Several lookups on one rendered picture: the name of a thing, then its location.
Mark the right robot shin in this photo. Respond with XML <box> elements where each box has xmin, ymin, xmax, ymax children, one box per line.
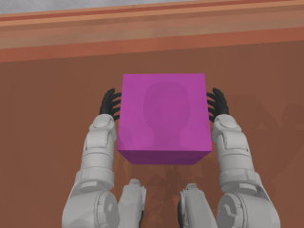
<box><xmin>181</xmin><ymin>183</ymin><xmax>204</xmax><ymax>228</ymax></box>

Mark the robot right thigh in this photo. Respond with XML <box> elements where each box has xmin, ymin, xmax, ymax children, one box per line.
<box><xmin>180</xmin><ymin>187</ymin><xmax>218</xmax><ymax>228</ymax></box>

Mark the carton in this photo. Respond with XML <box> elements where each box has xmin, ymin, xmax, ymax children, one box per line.
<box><xmin>117</xmin><ymin>73</ymin><xmax>213</xmax><ymax>165</ymax></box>

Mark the right robot forearm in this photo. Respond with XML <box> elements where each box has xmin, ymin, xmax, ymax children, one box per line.
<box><xmin>211</xmin><ymin>114</ymin><xmax>281</xmax><ymax>228</ymax></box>

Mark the right robot upper arm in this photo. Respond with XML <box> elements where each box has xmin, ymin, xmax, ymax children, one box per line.
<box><xmin>216</xmin><ymin>192</ymin><xmax>280</xmax><ymax>228</ymax></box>

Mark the robot right hand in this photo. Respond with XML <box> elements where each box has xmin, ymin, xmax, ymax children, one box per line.
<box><xmin>206</xmin><ymin>87</ymin><xmax>229</xmax><ymax>123</ymax></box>

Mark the left robot upper arm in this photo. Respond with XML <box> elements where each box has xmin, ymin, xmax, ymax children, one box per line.
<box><xmin>62</xmin><ymin>190</ymin><xmax>121</xmax><ymax>228</ymax></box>

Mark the robot left hand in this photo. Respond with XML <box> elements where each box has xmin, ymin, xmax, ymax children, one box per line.
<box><xmin>99</xmin><ymin>88</ymin><xmax>122</xmax><ymax>121</ymax></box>

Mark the left robot forearm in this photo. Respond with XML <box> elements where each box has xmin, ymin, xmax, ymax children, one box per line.
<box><xmin>62</xmin><ymin>114</ymin><xmax>117</xmax><ymax>228</ymax></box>

